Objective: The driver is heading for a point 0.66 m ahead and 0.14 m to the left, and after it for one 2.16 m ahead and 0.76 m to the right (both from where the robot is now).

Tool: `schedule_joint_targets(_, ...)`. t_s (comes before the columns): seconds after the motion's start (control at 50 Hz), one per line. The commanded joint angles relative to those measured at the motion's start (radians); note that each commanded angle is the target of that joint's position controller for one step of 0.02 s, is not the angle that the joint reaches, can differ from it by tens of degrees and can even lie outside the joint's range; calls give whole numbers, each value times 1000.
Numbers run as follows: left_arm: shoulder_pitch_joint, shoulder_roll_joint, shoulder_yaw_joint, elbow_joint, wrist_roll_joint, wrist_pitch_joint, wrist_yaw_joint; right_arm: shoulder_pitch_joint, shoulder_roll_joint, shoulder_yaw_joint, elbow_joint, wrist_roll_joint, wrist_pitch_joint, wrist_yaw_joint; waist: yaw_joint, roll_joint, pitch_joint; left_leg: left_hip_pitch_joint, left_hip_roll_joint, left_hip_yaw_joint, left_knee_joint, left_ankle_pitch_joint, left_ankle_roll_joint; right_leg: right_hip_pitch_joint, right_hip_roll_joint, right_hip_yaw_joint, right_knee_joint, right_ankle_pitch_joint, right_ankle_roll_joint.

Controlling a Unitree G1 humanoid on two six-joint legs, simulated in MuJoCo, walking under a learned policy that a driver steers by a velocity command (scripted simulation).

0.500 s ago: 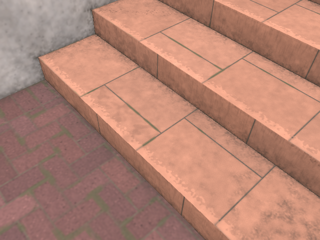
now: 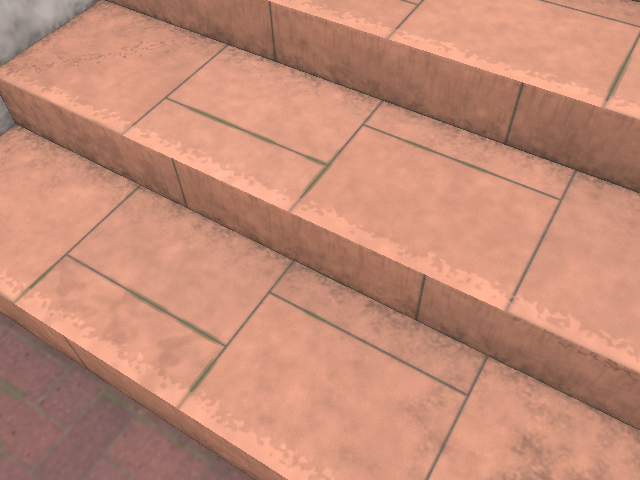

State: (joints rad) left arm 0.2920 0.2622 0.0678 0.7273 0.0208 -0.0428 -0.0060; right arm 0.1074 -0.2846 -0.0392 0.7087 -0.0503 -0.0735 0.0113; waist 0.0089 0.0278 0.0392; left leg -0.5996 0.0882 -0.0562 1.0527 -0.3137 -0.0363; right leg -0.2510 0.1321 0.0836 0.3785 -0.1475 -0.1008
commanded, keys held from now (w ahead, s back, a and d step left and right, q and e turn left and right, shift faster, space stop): w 0.08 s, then w+q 0.84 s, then w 0.02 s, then w+e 0.06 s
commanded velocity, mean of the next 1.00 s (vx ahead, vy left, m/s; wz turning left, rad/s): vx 0.50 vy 0.00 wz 0.28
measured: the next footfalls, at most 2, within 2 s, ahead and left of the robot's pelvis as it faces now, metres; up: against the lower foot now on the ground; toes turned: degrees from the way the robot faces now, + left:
left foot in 0.22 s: +0.22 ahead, +0.11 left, +0.00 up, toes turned +0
right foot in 0.72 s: +0.50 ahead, -0.02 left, +0.17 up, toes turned +13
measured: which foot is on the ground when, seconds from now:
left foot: up 0.00-0.20, down 0.22-0.76, up 0.78-1.00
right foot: down 0.00-0.24, up 0.26-0.70, down 0.72-1.00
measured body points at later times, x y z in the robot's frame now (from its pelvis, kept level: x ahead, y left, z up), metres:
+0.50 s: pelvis +0.20 +0.05 -0.01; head +0.22 +0.08 +0.44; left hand +0.36 +0.26 -0.12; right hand +0.17 -0.19 -0.14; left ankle +0.18 +0.11 -0.74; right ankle +0.22 -0.07 -0.41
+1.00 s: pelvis +0.46 +0.05 +0.13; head +0.47 +0.05 +0.58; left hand +0.39 +0.27 -0.02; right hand +0.74 -0.07 +0.05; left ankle +0.50 +0.23 -0.47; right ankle +0.46 -0.03 -0.58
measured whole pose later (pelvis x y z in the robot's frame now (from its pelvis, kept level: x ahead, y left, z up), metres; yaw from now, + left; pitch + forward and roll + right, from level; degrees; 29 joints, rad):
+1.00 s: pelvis +0.46 +0.05 +0.13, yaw +22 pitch +4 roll -3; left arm 0.34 0.17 0.01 0.99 0.08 -0.09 -0.01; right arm 0.10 -0.23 -0.03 0.71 -0.04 -0.08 0.09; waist 0.05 0.06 -0.09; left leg -0.96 0.00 -0.15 1.38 0.00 0.18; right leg -0.37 0.02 -0.19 0.75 -0.45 -0.07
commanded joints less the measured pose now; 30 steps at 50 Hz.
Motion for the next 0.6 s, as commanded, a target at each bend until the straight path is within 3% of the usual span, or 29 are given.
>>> schedule_joint_targets(0.02,-29,132,27,-53,8,-16,4,125,-7,15,-22,-9,50,11,-64,-95,-103,185,-46,110,-142,97,-24,-71,-168,73,-62,671,-123)
schedule_joint_targets(0.06,-4,122,23,-47,2,-15,-1,39,-13,23,-43,7,52,6,-15,-135,-107,200,-46,106,-268,193,-12,-33,-180,102,-79,556,-95)
schedule_joint_targets(0.1,19,124,24,-39,11,-13,-6,1,-40,19,-52,18,45,-5,15,-109,-108,189,-40,89,-347,209,-1,45,-232,155,-76,451,-87)
schedule_joint_targets(0.14,35,123,20,-20,19,-17,-5,-8,-30,23,-66,28,39,-14,25,-134,-88,209,-45,93,-373,160,24,83,-287,197,-67,405,-95)
schedule_joint_targets(0.16,31,122,19,-14,18,-21,-1,38,-33,19,-55,27,35,-16,8,-127,-109,272,-65,99,-389,137,45,94,-304,192,-30,479,-94)
schedule_joint_targets(0.2,14,120,15,-1,6,-24,4,195,-40,4,0,17,21,-18,-73,-66,-140,437,-117,122,-564,136,79,125,-248,118,169,603,-65)
schedule_joint_targets(0.22,-4,95,7,-10,1,-29,6,288,-62,-7,30,9,10,-17,-110,-2,-149,536,-69,28,-657,165,95,74,-188,65,361,532,-33)
schedule_joint_targets(0.24,-18,18,-17,-50,4,-30,14,364,-148,-18,39,1,5,-20,-105,169,-157,617,166,-315,-737,402,128,-111,-87,-46,680,111,23)
schedule_joint_targets(0.26,160,37,-9,-27,7,-19,12,339,-228,-48,56,21,28,-13,-4,339,-161,690,275,-619,-814,303,263,-367,-10,-99,864,-328,57)
schedule_joint_targets(0.28,136,74,-4,14,50,-5,15,287,-139,-38,34,26,41,1,-12,94,-88,614,239,-591,-811,-6,305,-443,-79,-56,1056,-306,64)
schedule_joint_targets(0.3,37,65,-5,-9,59,-7,7,251,-85,-25,33,26,46,5,-28,10,-30,531,185,-510,-810,-187,315,-515,-102,-53,1173,-259,63)
schedule_joint_targets(0.32,-16,43,-10,-34,53,-12,1,237,-65,-17,44,17,51,6,-17,-11,10,471,140,-450,-823,-231,298,-575,-122,-60,1234,-232,59)
schedule_joint_targets(0.34,-46,15,-23,-58,53,-8,-6,250,-48,-11,59,22,45,-1,-10,1,29,435,99,-394,-828,-202,283,-618,-145,-58,1245,-179,60)
schedule_joint_targets(0.36,-51,-38,-37,-59,49,1,-1,304,-29,-9,93,23,39,-5,-30,52,18,421,69,-397,-794,-175,306,-702,-118,-98,1470,-197,60)
schedule_joint_targets(0.38,-87,-72,-52,-93,50,6,7,344,-27,-9,113,23,38,-10,-37,49,-9,437,57,-391,-766,-149,321,-808,-115,-105,1634,-202,54)
schedule_joint_targets(0.4,-122,-89,-63,-122,49,9,13,371,-30,-8,133,27,34,-12,-32,13,-21,442,56,-393,-741,-140,323,-897,-123,-99,1710,-209,50)
schedule_joint_targets(0.46,-271,-142,-98,-202,43,12,39,455,-24,1,200,26,20,-10,-50,16,-6,471,68,-422,-724,-104,328,-1155,-128,-110,1989,-285,39)
schedule_joint_targets(0.48,-310,-141,-103,-228,44,17,41,467,-22,7,213,25,14,-10,-50,31,7,458,65,-406,-730,-94,311,-1187,-135,-109,1992,-312,36)
schedule_joint_targets(0.5,-377,-177,-120,-261,57,22,40,482,-7,12,242,32,11,-10,-49,15,38,408,46,-403,-727,-73,289,-1214,-142,-111,1989,-313,31)
schedule_joint_targets(0.54,-427,-165,-134,-298,51,29,34,452,-18,14,244,31,13,-16,-41,-5,67,304,-14,-366,-798,-74,264,-1132,-154,-160,1711,-296,56)
schedule_joint_targets(0.56,-490,-162,-136,-334,50,31,31,450,-13,13,246,41,20,-41,-55,0,70,277,14,-412,-875,26,282,-1052,-169,-136,1561,-277,67)
schedule_joint_targets(0.58,-508,-143,-137,-349,39,38,33,459,-50,3,237,42,28,-58,-75,44,40,312,45,-430,-972,174,325,-993,-156,-190,1467,-324,82)
schedule_joint_targets(0.6,-510,-144,-132,-360,36,36,36,453,-74,-9,231,40,28,-74,-61,70,14,414,84,-440,-967,339,327,-957,-188,-128,1405,-340,78)
Keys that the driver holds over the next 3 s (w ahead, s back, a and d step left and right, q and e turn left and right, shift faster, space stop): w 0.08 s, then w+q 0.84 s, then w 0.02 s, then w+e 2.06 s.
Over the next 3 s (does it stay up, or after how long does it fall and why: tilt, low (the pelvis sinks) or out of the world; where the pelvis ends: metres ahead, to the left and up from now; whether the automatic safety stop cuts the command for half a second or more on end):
stays up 1.50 0.00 0.47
